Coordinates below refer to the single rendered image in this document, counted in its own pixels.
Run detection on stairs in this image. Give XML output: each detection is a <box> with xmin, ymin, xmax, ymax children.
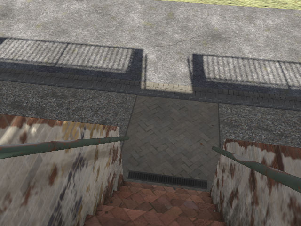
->
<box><xmin>83</xmin><ymin>181</ymin><xmax>227</xmax><ymax>226</ymax></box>

